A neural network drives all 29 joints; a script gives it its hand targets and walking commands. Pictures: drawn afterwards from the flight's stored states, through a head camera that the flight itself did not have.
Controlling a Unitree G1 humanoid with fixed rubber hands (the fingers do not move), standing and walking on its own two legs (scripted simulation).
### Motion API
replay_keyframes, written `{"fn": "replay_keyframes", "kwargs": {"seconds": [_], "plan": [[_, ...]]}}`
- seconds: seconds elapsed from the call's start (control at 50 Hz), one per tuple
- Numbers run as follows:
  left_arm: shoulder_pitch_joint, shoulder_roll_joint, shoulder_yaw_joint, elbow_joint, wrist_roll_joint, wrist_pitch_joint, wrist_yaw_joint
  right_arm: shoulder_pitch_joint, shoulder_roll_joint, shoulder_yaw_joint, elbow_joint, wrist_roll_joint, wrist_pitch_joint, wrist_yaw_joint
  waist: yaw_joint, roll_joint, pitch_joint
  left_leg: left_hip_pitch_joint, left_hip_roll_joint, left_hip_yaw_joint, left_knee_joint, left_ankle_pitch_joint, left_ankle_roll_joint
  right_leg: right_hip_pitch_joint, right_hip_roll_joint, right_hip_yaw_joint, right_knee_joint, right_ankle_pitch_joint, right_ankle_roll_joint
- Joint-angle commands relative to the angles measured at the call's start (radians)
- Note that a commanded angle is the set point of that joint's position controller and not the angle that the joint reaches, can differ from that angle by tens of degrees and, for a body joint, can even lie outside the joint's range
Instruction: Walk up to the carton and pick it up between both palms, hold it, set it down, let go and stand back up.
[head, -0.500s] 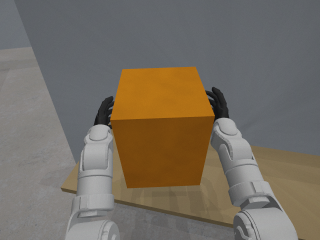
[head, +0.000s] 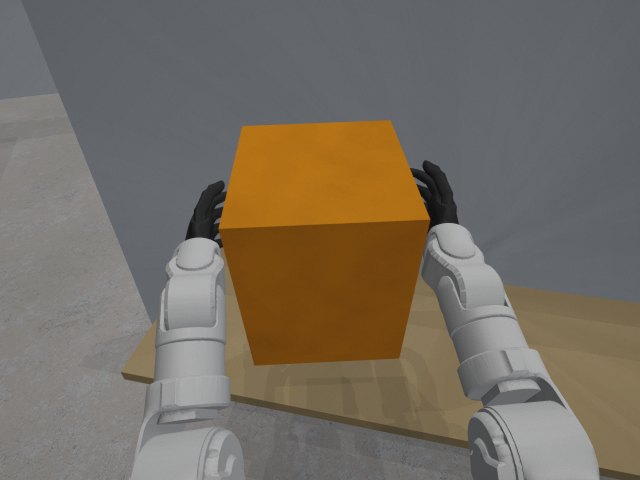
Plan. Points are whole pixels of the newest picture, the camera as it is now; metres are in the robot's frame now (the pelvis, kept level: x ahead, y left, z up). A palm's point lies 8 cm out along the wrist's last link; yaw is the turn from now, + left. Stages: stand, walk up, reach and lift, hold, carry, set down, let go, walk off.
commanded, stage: hold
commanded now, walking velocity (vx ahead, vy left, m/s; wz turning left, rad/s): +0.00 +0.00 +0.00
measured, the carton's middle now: (321, 243) +0.39 +0.00 +0.15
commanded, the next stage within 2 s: none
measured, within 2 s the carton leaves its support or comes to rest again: neither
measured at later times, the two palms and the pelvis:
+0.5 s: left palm (199, 249) +0.36 +0.16 +0.17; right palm (431, 232) +0.37 -0.13 +0.18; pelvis +0.01 +0.01 +0.00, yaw +1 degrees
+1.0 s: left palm (195, 248) +0.35 +0.16 +0.18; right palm (431, 227) +0.37 -0.13 +0.19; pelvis +0.00 +0.00 +0.00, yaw +1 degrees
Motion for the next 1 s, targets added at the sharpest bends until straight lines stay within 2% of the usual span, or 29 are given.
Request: {"fn": "replay_keyframes", "kwargs": {"seconds": [0.0,0.06,0.08,0.12,0.16,0.18,0.22,0.24,0.3,0.34,0.38,0.44,0.46,0.48,0.5,0.54,0.56,0.6,0.64,0.66,0.7,0.72,0.76,0.8,0.84,0.86,0.9,0.92,0.98], "plan": [[-0.789,-0.511,-0.478,-0.118,-0.141,-0.049,-0.138,-0.693,0.598,0.355,-0.246,0.081,-0.061,0.125,0.005,0.056,-0.356,-0.021,-0.047,0.064,-0.088,0.089,0.008,0.123,0.029,-0.037,-0.040,0.096,0.057],[-0.773,-0.514,-0.507,-0.149,-0.143,-0.047,-0.129,-0.712,0.584,0.372,-0.290,0.088,-0.070,0.120,-0.003,0.055,-0.385,0.015,-0.044,0.065,-0.068,0.142,-0.004,0.128,0.034,-0.047,-0.038,0.116,0.048],[-0.755,-0.512,-0.511,-0.183,-0.170,-0.048,-0.125,-0.699,0.570,0.379,-0.323,0.089,-0.082,0.118,-0.004,0.046,-0.437,0.051,-0.042,0.061,-0.060,0.199,-0.010,0.141,0.043,-0.047,-0.032,0.177,0.051],[-0.772,-0.535,-0.553,-0.206,-0.172,-0.050,-0.122,-0.674,0.556,0.369,-0.309,0.092,-0.087,0.114,-0.038,0.095,-0.448,0.079,-0.035,0.061,-0.042,0.239,-0.032,0.138,0.047,-0.059,-0.028,0.191,0.049],[-0.690,-0.511,-0.531,-0.166,-0.147,-0.037,-0.126,-0.629,0.525,0.371,-0.296,0.085,-0.076,0.110,-0.028,0.074,-0.390,0.068,-0.033,0.051,-0.044,0.271,-0.037,0.154,0.051,-0.048,-0.038,0.197,0.049],[-0.726,-0.515,-0.551,-0.248,-0.181,-0.042,-0.126,-0.626,0.545,0.402,-0.317,0.110,-0.077,0.105,-0.021,0.061,-0.419,0.069,-0.035,0.055,-0.036,0.288,-0.040,0.180,0.046,-0.055,-0.036,0.239,0.053],[-0.667,-0.523,-0.575,-0.250,-0.173,-0.034,-0.128,-0.603,0.540,0.428,-0.359,0.120,-0.071,0.096,-0.042,0.059,-0.423,0.090,-0.047,0.049,-0.029,0.335,-0.040,0.167,0.042,-0.059,-0.028,0.283,0.052],[-0.669,-0.501,-0.565,-0.254,-0.177,-0.035,-0.129,-0.596,0.543,0.435,-0.351,0.124,-0.066,0.094,-0.018,0.042,-0.403,0.080,-0.045,0.048,-0.031,0.339,-0.036,0.176,0.045,-0.055,-0.032,0.297,0.054],[-0.627,-0.493,-0.569,-0.259,-0.159,-0.021,-0.137,-0.590,0.536,0.449,-0.392,0.139,-0.064,0.084,-0.033,0.077,-0.393,0.086,-0.047,0.053,-0.022,0.348,-0.047,0.212,0.045,-0.056,-0.027,0.341,0.054],[-0.651,-0.492,-0.572,-0.285,-0.170,-0.024,-0.141,-0.579,0.551,0.469,-0.404,0.140,-0.057,0.081,-0.028,0.036,-0.383,0.062,-0.050,0.055,-0.024,0.327,-0.032,0.197,0.037,-0.050,-0.029,0.332,0.064],[-0.651,-0.497,-0.570,-0.322,-0.162,-0.022,-0.143,-0.563,0.556,0.472,-0.413,0.136,-0.055,0.086,-0.030,0.052,-0.363,0.069,-0.038,0.046,-0.034,0.328,-0.036,0.184,0.040,-0.052,-0.035,0.295,0.054],[-0.662,-0.506,-0.600,-0.364,-0.186,-0.028,-0.129,-0.589,0.552,0.498,-0.465,0.163,-0.069,0.092,-0.007,0.083,-0.421,0.087,-0.043,0.047,-0.020,0.357,-0.046,0.185,0.052,-0.060,-0.021,0.295,0.050],[-0.630,-0.518,-0.602,-0.321,-0.175,-0.018,-0.127,-0.596,0.554,0.477,-0.469,0.146,-0.071,0.093,-0.031,0.084,-0.412,0.097,-0.043,0.042,-0.030,0.359,-0.052,0.157,0.055,-0.066,-0.030,0.258,0.047],[-0.613,-0.494,-0.589,-0.334,-0.168,-0.020,-0.125,-0.588,0.535,0.475,-0.478,0.142,-0.070,0.095,-0.009,0.075,-0.401,0.102,-0.033,0.049,-0.027,0.353,-0.050,0.161,0.059,-0.068,-0.031,0.256,0.047],[-0.609,-0.490,-0.605,-0.292,-0.161,-0.008,-0.128,-0.572,0.512,0.454,-0.443,0.135,-0.064,0.094,-0.033,0.079,-0.351,0.112,-0.036,0.053,-0.040,0.333,-0.053,0.131,0.055,-0.075,-0.046,0.229,0.047],[-0.619,-0.501,-0.598,-0.334,-0.177,-0.007,-0.128,-0.570,0.543,0.455,-0.426,0.126,-0.062,0.104,-0.003,0.056,-0.354,0.092,-0.026,0.055,-0.050,0.314,-0.039,0.147,0.051,-0.067,-0.051,0.197,0.044],[-0.663,-0.507,-0.588,-0.325,-0.165,-0.003,-0.133,-0.563,0.527,0.424,-0.387,0.115,-0.060,0.107,-0.027,0.074,-0.342,0.088,-0.029,0.060,-0.059,0.293,-0.044,0.130,0.055,-0.074,-0.057,0.180,0.044],[-0.653,-0.516,-0.602,-0.350,-0.183,-0.009,-0.130,-0.593,0.544,0.456,-0.425,0.123,-0.068,0.111,-0.015,0.061,-0.381,0.104,-0.022,0.053,-0.045,0.341,-0.051,0.153,0.054,-0.075,-0.048,0.209,0.039],[-0.603,-0.523,-0.599,-0.321,-0.168,0.000,-0.129,-0.581,0.537,0.447,-0.420,0.122,-0.070,0.110,-0.014,0.069,-0.364,0.110,-0.021,0.055,-0.040,0.348,-0.056,0.140,0.054,-0.066,-0.046,0.200,0.043],[-0.645,-0.531,-0.588,-0.295,-0.160,0.005,-0.131,-0.598,0.531,0.442,-0.402,0.122,-0.071,0.110,-0.028,0.085,-0.354,0.103,-0.029,0.056,-0.037,0.324,-0.058,0.129,0.055,-0.077,-0.049,0.206,0.040],[-0.658,-0.497,-0.551,-0.271,-0.152,0.006,-0.138,-0.618,0.520,0.414,-0.350,0.089,-0.066,0.116,-0.015,0.059,-0.314,0.062,-0.012,0.056,-0.069,0.246,-0.042,0.138,0.047,-0.076,-0.062,0.095,0.031],[-0.674,-0.493,-0.545,-0.230,-0.137,0.008,-0.142,-0.604,0.516,0.387,-0.323,0.081,-0.065,0.118,-0.033,0.068,-0.284,0.042,-0.019,0.069,-0.082,0.179,-0.037,0.116,0.045,-0.068,-0.080,0.054,0.035],[-0.662,-0.502,-0.560,-0.272,-0.166,0.001,-0.137,-0.614,0.532,0.402,-0.345,0.088,-0.076,0.123,-0.007,0.051,-0.342,0.053,-0.014,0.065,-0.076,0.230,-0.029,0.143,0.045,-0.071,-0.056,0.099,0.035],[-0.687,-0.512,-0.566,-0.271,-0.165,0.002,-0.135,-0.659,0.537,0.414,-0.369,0.109,-0.087,0.116,-0.016,0.094,-0.382,0.097,-0.031,0.066,-0.048,0.281,-0.036,0.143,0.047,-0.077,-0.046,0.178,0.041],[-0.685,-0.493,-0.562,-0.265,-0.156,-0.007,-0.140,-0.623,0.521,0.395,-0.340,0.103,-0.084,0.106,-0.034,0.088,-0.361,0.083,-0.032,0.062,-0.057,0.281,-0.042,0.149,0.048,-0.075,-0.047,0.196,0.045],[-0.699,-0.501,-0.564,-0.268,-0.157,-0.010,-0.143,-0.627,0.537,0.411,-0.347,0.093,-0.087,0.104,-0.024,0.077,-0.357,0.059,-0.038,0.065,-0.055,0.279,-0.044,0.170,0.046,-0.069,-0.042,0.198,0.048],[-0.704,-0.485,-0.528,-0.229,-0.147,-0.013,-0.146,-0.627,0.542,0.409,-0.320,0.095,-0.080,0.108,-0.021,0.059,-0.332,0.035,-0.035,0.063,-0.062,0.208,-0.022,0.156,0.032,-0.056,-0.048,0.148,0.047],[-0.676,-0.494,-0.516,-0.199,-0.145,-0.015,-0.149,-0.638,0.546,0.413,-0.327,0.090,-0.081,0.110,-0.003,0.044,-0.323,0.020,-0.035,0.066,-0.071,0.191,-0.020,0.170,0.035,-0.056,-0.047,0.136,0.056],[-0.714,-0.487,-0.515,-0.180,-0.147,-0.026,-0.151,-0.647,0.550,0.384,-0.286,0.079,-0.083,0.109,-0.017,0.046,-0.308,0.014,-0.030,0.070,-0.082,0.129,-0.012,0.143,0.031,-0.061,-0.054,0.067,0.041]]}}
